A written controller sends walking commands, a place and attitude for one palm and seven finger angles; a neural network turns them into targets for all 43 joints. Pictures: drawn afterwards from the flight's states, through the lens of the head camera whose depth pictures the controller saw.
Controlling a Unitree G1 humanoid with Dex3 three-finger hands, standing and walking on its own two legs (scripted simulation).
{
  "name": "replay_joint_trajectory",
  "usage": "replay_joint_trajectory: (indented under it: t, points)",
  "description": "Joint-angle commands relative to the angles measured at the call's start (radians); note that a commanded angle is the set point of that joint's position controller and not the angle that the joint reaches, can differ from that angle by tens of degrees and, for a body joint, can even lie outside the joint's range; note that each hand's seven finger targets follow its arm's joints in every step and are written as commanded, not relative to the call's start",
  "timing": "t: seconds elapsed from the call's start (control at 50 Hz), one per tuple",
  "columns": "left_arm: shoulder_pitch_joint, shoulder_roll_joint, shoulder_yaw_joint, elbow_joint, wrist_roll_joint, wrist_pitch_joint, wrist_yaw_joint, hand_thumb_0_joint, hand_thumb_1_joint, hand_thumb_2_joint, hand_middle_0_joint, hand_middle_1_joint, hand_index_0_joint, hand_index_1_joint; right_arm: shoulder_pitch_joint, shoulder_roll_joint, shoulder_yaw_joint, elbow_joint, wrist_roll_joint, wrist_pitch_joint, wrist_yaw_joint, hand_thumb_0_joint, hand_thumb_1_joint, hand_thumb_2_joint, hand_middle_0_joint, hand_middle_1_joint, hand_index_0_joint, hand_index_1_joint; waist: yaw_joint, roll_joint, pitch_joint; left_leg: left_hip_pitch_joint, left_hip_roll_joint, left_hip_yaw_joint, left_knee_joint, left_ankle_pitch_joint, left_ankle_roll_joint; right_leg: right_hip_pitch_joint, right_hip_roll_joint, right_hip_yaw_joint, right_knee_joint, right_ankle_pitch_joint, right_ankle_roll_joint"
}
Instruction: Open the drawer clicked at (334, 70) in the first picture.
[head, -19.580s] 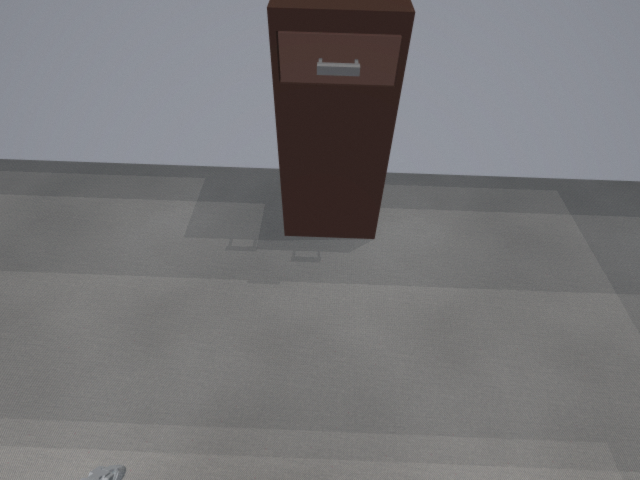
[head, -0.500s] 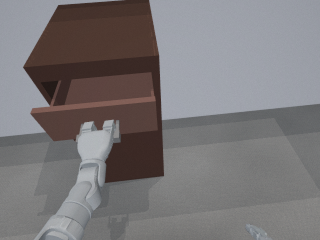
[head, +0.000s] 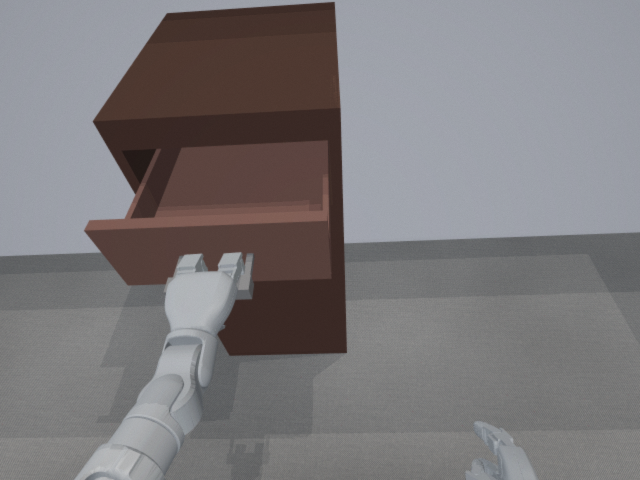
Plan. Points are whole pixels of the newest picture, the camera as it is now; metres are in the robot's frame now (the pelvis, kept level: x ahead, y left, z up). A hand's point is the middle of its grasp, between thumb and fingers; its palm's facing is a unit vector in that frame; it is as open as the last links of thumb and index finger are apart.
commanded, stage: pull the drawer open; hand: left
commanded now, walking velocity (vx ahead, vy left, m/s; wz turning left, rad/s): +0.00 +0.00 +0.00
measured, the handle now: (213, 274) +0.39 +0.20 +0.02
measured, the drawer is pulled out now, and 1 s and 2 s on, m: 0.18 0.30 0.30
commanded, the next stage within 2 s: open the thumb to release the handle in 1.24 s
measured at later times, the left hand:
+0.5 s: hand (208, 358) +0.27 +0.18 +0.00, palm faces +0.02 -0.09 -1.00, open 5.8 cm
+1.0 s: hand (199, 409) +0.20 +0.17 +0.00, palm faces +0.01 -0.15 -0.99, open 5.8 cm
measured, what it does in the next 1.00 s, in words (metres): stands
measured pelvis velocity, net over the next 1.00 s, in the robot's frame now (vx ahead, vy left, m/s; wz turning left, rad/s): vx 0.01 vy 0.00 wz -0.05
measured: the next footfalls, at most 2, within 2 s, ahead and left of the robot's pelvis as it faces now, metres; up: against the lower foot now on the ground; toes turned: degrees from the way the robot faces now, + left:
none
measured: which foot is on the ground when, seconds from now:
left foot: down 0.00-1.00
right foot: down 0.00-1.00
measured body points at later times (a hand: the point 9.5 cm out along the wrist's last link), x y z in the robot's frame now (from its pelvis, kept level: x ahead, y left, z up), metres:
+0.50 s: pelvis +0.00 +0.01 +0.00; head +0.01 -0.03 +0.45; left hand +0.26 +0.18 +0.05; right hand +0.15 -0.25 -0.11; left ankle +0.00 +0.13 -0.71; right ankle -0.02 -0.09 -0.71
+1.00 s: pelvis +0.01 +0.00 -0.01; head +0.02 -0.03 +0.44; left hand +0.20 +0.18 +0.05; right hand +0.23 -0.20 -0.09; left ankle +0.00 +0.13 -0.71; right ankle -0.02 -0.09 -0.71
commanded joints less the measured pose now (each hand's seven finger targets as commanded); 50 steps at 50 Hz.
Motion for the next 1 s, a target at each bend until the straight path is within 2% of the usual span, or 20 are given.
replay_joint_trajectory:
  t: [0.0,0.02,0.04,0.1,0.14,0.2,0.24,0.28,0.34,0.4,0.48,0.6,0.68,0.7,0.8,0.82,0.88,0.92,0.96,0.98]
  points:
    - [-0.323,0.164,0.12,-0.167,0.001,-0.041,0.043,0.0,0.9,0.9,-0.4,-1.35,-0.4,-1.35,-0.034,-0.128,-0.048,-0.11,0.0,-0.057,-0.027,0.0,-0.9,-0.9,0.2,0.3,0.2,0.3,-0.037,-0.141,-0.27,0.09,-0.058,0.035,-0.044,0.248,0.045,0.155,0.011,0.073,-0.129,0.422,0.023]
    - [-0.337,0.178,0.132,-0.167,0.004,-0.047,0.049,0.0,0.9,0.9,-0.4,-1.35,-0.4,-1.35,-0.032,-0.127,-0.05,-0.107,0.001,-0.058,-0.03,0.0,-0.9,-0.9,0.2,0.3,0.2,0.3,-0.035,-0.131,-0.28,0.086,-0.058,0.037,-0.046,0.237,0.046,0.151,0.01,0.075,-0.128,0.403,0.023]
    - [-0.34,0.161,0.117,-0.151,0.003,-0.049,0.053,0.0,0.9,0.9,-0.4,-1.35,-0.4,-1.35,-0.028,-0.126,-0.05,-0.104,0.003,-0.061,-0.032,0.0,-0.9,-0.9,0.2,0.3,0.2,0.3,-0.039,-0.124,-0.261,0.077,-0.06,0.038,-0.049,0.222,0.046,0.138,0.011,0.073,-0.133,0.379,0.022]
    - [-0.187,0.147,0.132,-0.173,-0.011,-0.052,0.06,0.0,0.9,0.9,-0.4,-1.35,-0.4,-1.35,-0.031,-0.13,-0.061,-0.119,0.005,-0.069,-0.021,0.0,-0.9,-0.9,0.2,0.3,0.2,0.3,-0.004,-0.114,-0.294,0.086,-0.061,0.043,-0.064,0.235,0.042,0.183,0.013,0.08,-0.14,0.398,0.018]
    - [-0.128,0.115,0.111,-0.231,-0.029,-0.055,0.061,0.0,0.9,0.9,-0.4,-1.35,-0.4,-1.35,-0.033,-0.131,-0.064,-0.133,0.009,-0.075,-0.013,0.0,-0.9,-0.9,0.2,0.3,0.2,0.3,0.001,-0.098,-0.295,0.09,-0.057,0.047,-0.076,0.243,0.041,0.193,0.014,0.075,-0.137,0.406,0.016]
    - [0.028,0.102,0.117,-0.286,-0.038,-0.051,0.064,0.0,0.9,0.9,-0.4,-1.35,-0.4,-1.35,-0.053,-0.137,-0.068,-0.154,0.012,-0.082,0.002,0.0,-0.9,-0.9,0.2,0.3,0.2,0.3,0.016,-0.122,-0.272,0.089,-0.054,0.048,-0.089,0.253,0.04,0.205,0.021,0.073,-0.143,0.405,0.012]
    - [0.087,0.068,0.082,-0.347,-0.044,-0.043,0.067,0.0,0.9,0.9,-0.4,-1.35,-0.4,-1.35,-0.061,-0.137,-0.067,-0.168,0.015,-0.087,0.013,0.0,-0.9,-0.9,0.2,0.3,0.2,0.3,0.01,-0.106,-0.23,0.096,-0.05,0.051,-0.097,0.241,0.04,0.175,0.024,0.064,-0.146,0.367,0.01]
    - [0.125,0.084,0.097,-0.373,-0.036,-0.031,0.074,0.0,0.9,0.9,-0.4,-1.35,-0.4,-1.35,-0.068,-0.14,-0.068,-0.171,0.013,-0.089,0.015,0.0,-0.9,-0.9,0.2,0.3,0.2,0.3,0.009,-0.121,-0.21,0.104,-0.048,0.052,-0.098,0.231,0.041,0.158,0.03,0.062,-0.151,0.328,0.008]
    - [0.167,0.062,0.071,-0.432,-0.028,-0.012,0.082,0.0,0.9,0.9,-0.4,-1.35,-0.4,-1.35,-0.086,-0.14,-0.065,-0.18,0.012,-0.091,0.023,0.0,-0.9,-0.9,0.2,0.3,0.2,0.3,0.009,-0.096,-0.2,0.129,-0.044,0.05,-0.101,0.231,0.04,0.139,0.034,0.053,-0.148,0.296,0.002]
    - [0.257,0.068,0.075,-0.481,-0.019,0.008,0.082,0.0,0.9,0.9,-0.4,-1.35,-0.4,-1.35,-0.109,-0.139,-0.063,-0.187,0.007,-0.091,0.032,0.0,-0.9,-0.9,0.2,0.3,0.2,0.3,0.022,-0.098,-0.205,0.152,-0.041,0.046,-0.099,0.271,0.039,0.153,0.038,0.048,-0.139,0.337,-0.004]
    - [0.358,0.015,0.013,-0.569,-0.015,0.022,0.066,0.0,0.9,0.9,-0.4,-1.35,-0.4,-1.35,-0.136,-0.123,-0.053,-0.208,0.005,-0.083,0.049,0.0,-0.9,-0.9,0.2,0.3,0.2,0.3,0.022,-0.096,-0.174,0.178,-0.038,0.038,-0.088,0.3,0.041,0.132,0.04,0.033,-0.122,0.354,-0.003]
    - [0.493,0.038,0.027,-0.649,0.002,0.014,0.047,0.0,0.9,0.9,-0.4,-1.35,-0.4,-1.35,-0.163,-0.108,-0.035,-0.227,-0.003,-0.07,0.061,0.0,-0.9,-0.9,0.2,0.3,0.2,0.3,0.034,-0.112,-0.144,0.19,-0.037,0.025,-0.072,0.33,0.039,0.129,0.049,0.038,-0.108,0.383,-0.004]
    - [0.61,0.018,-0.003,-0.735,0.009,-0.013,0.04,0.0,0.9,0.9,-0.4,-1.35,-0.4,-1.35,-0.169,-0.092,-0.025,-0.251,-0.01,-0.071,0.08,0.0,-0.9,-0.9,0.2,0.3,0.2,0.3,0.04,-0.097,-0.143,0.194,-0.036,0.022,-0.04,0.381,0.039,0.117,0.045,0.041,-0.079,0.44,-0.001]
    - [0.657,0.021,-0.002,-0.761,0.005,-0.022,0.037,0.0,0.9,0.9,-0.4,-1.35,-0.4,-1.35,-0.168,-0.091,-0.022,-0.257,-0.009,-0.073,0.086,0.0,-0.9,-0.9,0.2,0.3,0.2,0.3,0.046,-0.085,-0.158,0.204,-0.035,0.019,-0.033,0.41,0.039,0.127,0.046,0.046,-0.073,0.463,-0.003]
    - [0.828,0.041,0.018,-0.837,0.006,-0.067,0.042,0.0,0.9,0.9,-0.4,-1.35,-0.4,-1.35,-0.176,-0.084,-0.011,-0.278,-0.015,-0.079,0.11,0.0,-0.9,-0.9,0.2,0.3,0.2,0.3,0.051,-0.092,-0.133,0.173,-0.033,0.012,0.007,0.421,0.036,0.096,0.046,0.067,-0.046,0.504,-0.003]
    - [0.824,0.05,0.029,-0.839,0.013,-0.074,0.048,0.0,0.9,0.9,-0.4,-1.35,-0.4,-1.35,-0.171,-0.084,-0.011,-0.275,-0.021,-0.081,0.113,0.0,-0.9,-0.9,0.2,0.3,0.2,0.3,0.048,-0.111,-0.134,0.162,-0.034,0.011,0.017,0.407,0.036,0.081,0.044,0.077,-0.037,0.503,-0.001]
    - [0.865,0.068,0.065,-0.845,0.02,-0.089,0.058,0.0,0.9,0.9,-0.4,-1.35,-0.4,-1.35,-0.168,-0.081,-0.012,-0.278,-0.025,-0.082,0.117,0.0,-0.9,-0.9,0.2,0.3,0.2,0.3,0.056,-0.1,-0.15,0.126,-0.036,0.012,0.031,0.394,0.032,0.087,0.041,0.085,-0.018,0.535,0.0]
    - [0.85,0.067,0.058,-0.876,0.027,-0.085,0.071,0.0,0.9,0.9,-0.4,-1.35,-0.4,-1.35,-0.169,-0.083,-0.012,-0.286,-0.031,-0.081,0.121,0.0,-0.9,-0.9,0.2,0.3,0.2,0.3,0.053,-0.069,-0.175,0.127,-0.037,0.009,0.047,0.395,0.031,0.071,0.041,0.097,-0.006,0.524,-0.004]
    - [0.865,0.053,0.05,-0.868,0.027,-0.078,0.08,0.0,0.9,0.9,-0.4,-1.35,-0.4,-1.35,-0.164,-0.084,-0.016,-0.287,-0.03,-0.084,0.122,0.0,-0.9,-0.9,0.2,0.3,0.2,0.3,0.049,-0.08,-0.175,0.115,-0.035,0.008,0.056,0.394,0.032,0.064,0.04,0.092,0.002,0.532,-0.002]
    - [0.863,0.07,0.069,-0.866,0.027,-0.077,0.085,0.0,0.9,0.9,-0.4,-1.35,-0.4,-1.35,-0.159,-0.085,-0.019,-0.281,-0.029,-0.083,0.122,0.0,-0.9,-0.9,0.2,0.3,0.2,0.3,0.046,-0.09,-0.185,0.107,-0.033,0.006,0.06,0.4,0.031,0.065,0.04,0.097,0.009,0.552,-0.001]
